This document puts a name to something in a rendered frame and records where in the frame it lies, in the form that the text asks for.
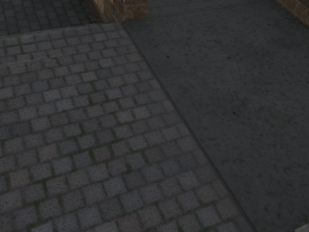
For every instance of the stairs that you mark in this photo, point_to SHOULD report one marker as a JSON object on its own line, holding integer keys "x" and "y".
{"x": 52, "y": 30}

